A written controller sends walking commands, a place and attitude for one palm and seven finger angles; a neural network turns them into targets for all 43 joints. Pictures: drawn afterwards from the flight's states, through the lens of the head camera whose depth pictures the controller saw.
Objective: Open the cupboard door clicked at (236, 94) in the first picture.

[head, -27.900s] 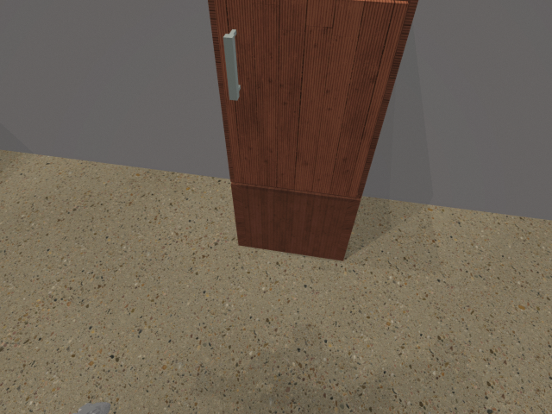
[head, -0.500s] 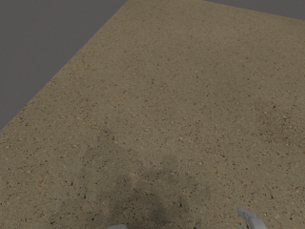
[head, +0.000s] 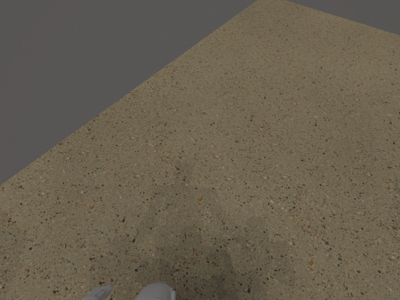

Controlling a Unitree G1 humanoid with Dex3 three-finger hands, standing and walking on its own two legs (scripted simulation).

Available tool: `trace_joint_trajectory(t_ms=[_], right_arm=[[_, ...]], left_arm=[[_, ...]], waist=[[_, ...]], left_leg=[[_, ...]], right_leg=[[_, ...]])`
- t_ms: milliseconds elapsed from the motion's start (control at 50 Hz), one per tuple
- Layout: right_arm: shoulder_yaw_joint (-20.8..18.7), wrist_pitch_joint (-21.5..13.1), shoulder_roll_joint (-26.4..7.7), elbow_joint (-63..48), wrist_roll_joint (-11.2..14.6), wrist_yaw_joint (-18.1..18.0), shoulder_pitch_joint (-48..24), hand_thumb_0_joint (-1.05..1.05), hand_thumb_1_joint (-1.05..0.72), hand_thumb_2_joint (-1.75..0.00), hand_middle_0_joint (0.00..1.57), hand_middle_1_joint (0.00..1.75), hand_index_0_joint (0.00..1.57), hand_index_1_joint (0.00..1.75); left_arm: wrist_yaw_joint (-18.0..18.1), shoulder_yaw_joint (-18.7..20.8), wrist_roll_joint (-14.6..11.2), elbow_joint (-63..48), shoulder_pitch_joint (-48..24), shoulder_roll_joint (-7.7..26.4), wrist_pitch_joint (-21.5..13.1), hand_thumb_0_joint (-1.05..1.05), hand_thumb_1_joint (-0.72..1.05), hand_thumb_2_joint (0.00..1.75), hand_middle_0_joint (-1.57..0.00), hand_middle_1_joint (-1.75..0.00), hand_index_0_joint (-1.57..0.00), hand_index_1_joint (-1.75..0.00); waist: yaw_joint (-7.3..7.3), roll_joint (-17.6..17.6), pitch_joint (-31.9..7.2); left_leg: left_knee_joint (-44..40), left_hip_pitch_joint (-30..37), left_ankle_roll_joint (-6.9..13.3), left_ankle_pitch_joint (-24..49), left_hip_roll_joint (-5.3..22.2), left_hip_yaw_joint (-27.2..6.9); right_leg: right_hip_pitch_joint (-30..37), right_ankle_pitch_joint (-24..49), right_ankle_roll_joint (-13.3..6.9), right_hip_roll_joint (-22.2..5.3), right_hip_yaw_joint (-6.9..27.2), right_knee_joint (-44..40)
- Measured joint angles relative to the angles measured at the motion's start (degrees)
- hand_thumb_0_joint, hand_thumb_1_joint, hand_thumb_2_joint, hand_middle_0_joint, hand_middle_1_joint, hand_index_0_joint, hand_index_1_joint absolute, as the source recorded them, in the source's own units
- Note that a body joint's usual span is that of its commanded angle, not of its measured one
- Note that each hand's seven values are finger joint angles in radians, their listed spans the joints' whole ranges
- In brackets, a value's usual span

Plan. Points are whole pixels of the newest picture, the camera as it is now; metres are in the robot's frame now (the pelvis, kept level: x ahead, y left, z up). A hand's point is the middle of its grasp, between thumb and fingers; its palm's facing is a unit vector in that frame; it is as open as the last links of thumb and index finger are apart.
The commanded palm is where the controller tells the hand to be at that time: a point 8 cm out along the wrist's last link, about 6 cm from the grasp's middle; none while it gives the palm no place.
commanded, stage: turn to face it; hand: left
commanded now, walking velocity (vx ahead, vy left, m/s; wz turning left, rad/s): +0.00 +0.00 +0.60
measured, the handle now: out of the picture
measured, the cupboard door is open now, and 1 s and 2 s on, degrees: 38 38 38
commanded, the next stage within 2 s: none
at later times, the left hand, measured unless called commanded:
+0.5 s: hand out of the picture +0.05 +0.21 -0.15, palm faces +0.30 -0.91 -0.29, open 7.4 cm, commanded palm none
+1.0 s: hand out of the picture -0.02 +0.22 -0.16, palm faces +0.58 -0.77 -0.27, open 7.4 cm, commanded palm none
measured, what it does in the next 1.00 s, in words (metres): steps on the spot, turning left: left foot, then right foot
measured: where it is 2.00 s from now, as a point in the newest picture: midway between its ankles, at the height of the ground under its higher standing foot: outside the picture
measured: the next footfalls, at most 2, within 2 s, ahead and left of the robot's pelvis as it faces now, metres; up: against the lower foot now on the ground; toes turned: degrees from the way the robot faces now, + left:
left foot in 0.10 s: +0.04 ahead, +0.13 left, +0.00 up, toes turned +9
right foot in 0.42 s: +0.09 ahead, -0.14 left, +0.00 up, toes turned +12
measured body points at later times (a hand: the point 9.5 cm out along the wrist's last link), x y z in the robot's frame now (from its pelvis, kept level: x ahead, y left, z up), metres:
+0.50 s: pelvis +0.01 -0.02 -0.01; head +0.06 -0.02 +0.44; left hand +0.04 +0.26 -0.13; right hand +0.16 -0.25 -0.16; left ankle -0.03 +0.10 -0.68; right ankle +0.05 -0.14 -0.73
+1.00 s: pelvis +0.02 -0.02 +0.00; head +0.05 +0.02 +0.45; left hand -0.05 +0.26 -0.14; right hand +0.22 -0.18 -0.14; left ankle -0.03 +0.10 -0.73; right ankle +0.10 -0.14 -0.70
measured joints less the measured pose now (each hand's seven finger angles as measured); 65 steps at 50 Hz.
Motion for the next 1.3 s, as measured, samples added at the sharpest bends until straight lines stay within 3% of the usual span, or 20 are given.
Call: trace_joint_trajectory(t_ms=[80, 100, 160, 220, 300, 400, 440, 500, 540, 640, 700, 720, 760, 860, 980, 1060, 1120, 1180, 1220, 1300], right_arm=[[0.69, -1.11, 0.0, -0.97, 0.14, 0.3, -0.03, 0.0, -0.91, -0.9, 0.2, 0.3, 0.2, 0.3], [0.74, -1.66, -0.47, -1.49, -0.02, 0.35, 0.25, 0.0, -0.91, -0.9, 0.2, 0.3, 0.2, 0.3], [0.95, -2.73, 0.53, -1.61, -0.51, -0.41, -0.11, 0.0, -0.91, -0.9, 0.2, 0.3, 0.2, 0.3], [1.28, -3.06, 1.28, -1.42, -0.74, -1.37, 0.72, 0.0, -0.91, -0.9, 0.2, 0.3, 0.2, 0.3], [1.43, -2.68, 1.34, -0.55, -0.96, -1.69, 1.69, 0.0, -0.91, -0.9, 0.2, 0.3, 0.2, 0.3], [0.87, -1.35, 0.98, 0.01, -0.72, -1.44, 2.54, 0.0, -0.91, -0.9, 0.2, 0.3, 0.2, 0.3], [0.32, -0.78, 0.49, 0.09, -0.32, -1.16, 2.29, 0.0, -0.91, -0.9, 0.2, 0.3, 0.2, 0.3], [-0.47, 0.1, -0.86, 0.65, -0.45, -0.68, 1.11, 0.0, -0.91, -0.9, 0.2, 0.3, 0.2, 0.3], [-0.61, 0.37, -0.94, 0.69, -0.36, -0.36, 0.47, 0.0, -0.91, -0.9, 0.2, 0.3, 0.2, 0.3], [0.12, -0.23, -0.02, -0.22, 0.1, 0.13, -0.75, 0.0, -0.91, -0.9, 0.2, 0.3, 0.2, 0.3], [0.66, -1.21, -0.35, -1.38, 0.07, 0.36, -0.99, 0.0, -0.91, -0.9, 0.2, 0.3, 0.2, 0.3], [0.56, -1.74, -0.33, -1.71, -0.11, 0.29, -1.11, 0.0, -0.91, -0.9, 0.2, 0.3, 0.2, 0.3], [0.83, -2.48, 0.35, -1.97, -0.49, -0.16, -1.45, 0.0, -0.91, -0.9, 0.2, 0.3, 0.2, 0.3], [1.62, -3.15, 1.59, -1.63, -0.72, -1.66, 0.18, 0.0, -0.91, -0.9, 0.2, 0.3, 0.2, 0.3], [1.58, -2.28, 1.73, -0.34, -1.0, -1.57, 1.9, 0.0, -0.91, -0.9, 0.2, 0.3, 0.2, 0.3], [0.89, -1.23, 1.36, -0.04, -0.7, -1.35, 2.87, 0.0, -0.91, -0.9, 0.2, 0.3, 0.2, 0.3], [-0.09, -0.35, 0.16, 0.4, -0.38, -1.02, 2.31, 0.0, -0.91, -0.9, 0.2, 0.3, 0.2, 0.3], [-0.62, 0.27, -0.83, 0.91, -0.43, -0.55, 1.55, 0.0, -0.91, -0.9, 0.2, 0.3, 0.2, 0.3], [-0.57, 0.36, -0.77, 0.85, -0.27, -0.27, 1.05, 0.0, -0.91, -0.9, 0.2, 0.3, 0.2, 0.3], [0.01, -0.08, -0.4, 0.39, 0.09, 0.07, -0.35, 0.0, -0.91, -0.9, 0.2, 0.3, 0.2, 0.3]], left_arm=[[-0.61, 0.0, -0.4, 0.49, 1.09, 0.43, -0.23, 0.0, 0.9, 0.9, -0.2, -0.3, -0.21, -0.3], [-0.79, 0.14, -0.7, 0.39, 1.64, 0.49, 0.05, 0.0, 0.9, 0.9, -0.2, -0.3, -0.21, -0.3], [-0.37, 0.91, -0.83, 1.68, 0.77, 2.29, 2.08, 0.0, 0.9, 0.9, -0.2, -0.3, -0.21, -0.3], [-0.27, 1.69, -0.95, 2.84, -0.67, 3.31, 2.98, 0.0, 0.91, 0.9, -0.2, -0.3, -0.2, -0.3], [-0.52, 1.93, -1.16, 2.12, -1.78, 3.51, 2.62, 0.0, 0.91, 0.9, -0.2, -0.3, -0.2, -0.3], [-0.55, 1.66, -1.28, 0.28, -1.9, 3.33, 1.09, 0.0, 0.91, 0.9, -0.19, -0.3, -0.2, -0.3], [-0.21, 1.53, -0.75, -0.29, -1.55, 3.04, 0.04, 0.0, 0.91, 0.9, -0.2, -0.3, -0.2, -0.3], [0.22, 0.85, -0.55, -0.18, -0.93, 1.36, -0.18, 0.0, 0.91, 0.9, -0.2, -0.3, -0.2, -0.3], [0.36, 0.59, -0.41, 0.14, -0.22, 0.71, 0.03, 0.0, 0.91, 0.9, -0.2, -0.3, -0.2, -0.3], [-0.15, 0.15, -0.06, 1.02, 0.91, 0.42, -0.27, 0.0, 0.9, 0.9, -0.2, -0.3, -0.2, -0.3], [-0.69, 0.29, -0.51, 1.14, 2.11, 0.66, -0.03, 0.0, 0.9, 0.9, -0.2, -0.3, -0.21, -0.3], [-0.83, 0.46, -0.75, 1.27, 2.18, 1.01, 0.4, 0.0, 0.9, 0.9, -0.2, -0.3, -0.21, -0.3], [-0.62, 0.99, -0.76, 1.94, 1.51, 2.11, 1.82, 0.0, 0.9, 0.9, -0.2, -0.3, -0.21, -0.3], [-0.45, 2.03, -0.9, 3.01, -0.64, 3.5, 2.86, 0.0, 0.91, 0.9, -0.2, -0.3, -0.2, -0.3], [-0.53, 2.03, -1.11, 1.26, -2.18, 3.42, 2.38, 0.0, 0.91, 0.9, -0.19, -0.3, -0.2, -0.3], [-0.47, 1.64, -1.24, -0.27, -2.22, 3.14, 1.14, 0.0, 0.91, 0.9, -0.19, -0.3, -0.2, -0.3], [0.07, 1.27, -0.65, -0.48, -2.1, 1.93, 0.15, 0.0, 0.91, 0.9, -0.2, -0.3, -0.2, -0.3], [0.39, 0.71, -0.54, -0.23, -0.98, 0.41, 0.17, 0.0, 0.91, 0.9, -0.2, -0.3, -0.2, -0.3], [0.33, 0.43, -0.39, 0.19, -0.18, 0.0, 0.09, 0.0, 0.91, 0.9, -0.2, -0.3, -0.2, -0.3], [-0.15, 0.07, -0.17, 0.93, 1.19, -0.11, -0.31, 0.0, 0.9, 0.9, -0.2, -0.3, -0.2, -0.3]], waist=[[0.28, -1.77, 0.11], [0.24, -1.09, -0.47], [0.74, -2.38, 0.09], [0.86, -1.92, -0.11], [0.93, 0.02, -0.54], [0.51, 2.01, -1.61], [0.82, 2.16, -1.77], [0.47, 3.32, -0.96], [0.28, 2.62, -0.72], [0.7, -0.94, 0.01], [0.89, -1.26, -0.34], [0.78, -1.37, -0.51], [1.16, -2.15, -0.05], [1.56, -1.6, -0.33], [0.99, 0.91, -1.03], [0.38, 2.21, -1.83], [0.3, 3.2, -1.07], [-0.02, 3.11, -0.33], [-0.06, 1.78, -0.05], [0.59, -0.82, 0.49]], left_leg=[[-18.26, 6.57, 0.66, 8.21, -0.25, 2.21], [-21.22, 7.24, 2.44, 13.96, 0.27, 1.32], [-17.55, 5.71, 4.89, 10.71, -0.5, 0.21], [-19.86, 6.56, 4.31, 10.75, -0.69, -1.9], [-23.38, 7.76, 3.8, 13.22, -0.71, -4.85], [-22.18, 6.55, 2.21, 13.2, -1.44, -8.76], [-15.49, 3.65, 2.01, 6.6, -2.21, -8.79], [2.39, -1.72, 1.36, 1.73, -2.04, -6.42], [6.68, -2.64, 0.62, 1.73, -1.18, -3.99], [-7.48, 2.72, -0.08, 1.68, -0.22, 0.68], [-20.96, 7.81, 1.19, 10.83, 0.08, 1.41], [-21.06, 7.12, 3.41, 12.67, -0.24, 0.89], [-18.27, 5.61, 5.12, 11.13, -0.83, 0.07], [-22.55, 7.04, 4.53, 13.02, -1.69, -3.1], [-25.99, 7.77, 3.71, 15.63, -2.17, -7.41], [-23.4, 5.67, 2.2, 14.94, -3.13, -10.53], [-9.4, 0.58, 1.81, 3.67, -3.64, -9.33], [4.58, -2.91, 0.91, 1.71, -2.61, -5.41], [4.55, -2.33, 0.18, 1.42, -1.63, -2.96], [-6.93, 2.2, -0.14, 1.52, -0.77, 0.17]], right_leg=[[-0.44, -2.14, 1.31, -2.23, -2.74, 3.03], [-1.98, -3.38, 1.85, -2.2, -3.35, 6.24], [-8.23, -13.02, 2.86, -0.68, 1.77, 22.07], [-12.02, -11.11, 3.06, 1.73, 4.3, 29.57], [-11.35, -9.38, 2.82, 3.79, 5.23, 23.51], [-3.68, -3.45, 1.67, 5.85, 4.91, 4.3], [-2.81, 0.94, -1.41, 5.16, 4.24, 1.37], [-1.39, -0.04, -1.59, 3.97, 1.75, 1.44], [-0.01, 0.26, -1.19, 2.86, 0.63, -0.23], [1.28, 0.25, -0.14, -0.68, -2.04, -1.06], [-0.31, -2.45, 1.2, -2.17, -4.18, 3.57], [-2.16, -6.04, 2.04, -2.42, -3.8, 7.86], [-6.6, -12.66, 2.59, -1.05, 0.18, 19.1], [-12.71, -8.78, 2.99, 2.46, 5.02, 31.13], [-9.77, -8.05, 2.49, 4.62, 6.34, 19.31], [-2.58, -3.81, 1.31, 6.02, 6.2, 2.83], [-1.71, -0.3, -1.41, 5.26, 4.71, 1.53], [0.55, -0.64, -1.65, 3.75, 2.56, 0.0], [1.88, -0.18, -1.48, 2.42, 1.55, -1.58], [2.87, -0.45, -0.72, -0.04, -0.7, -1.95]])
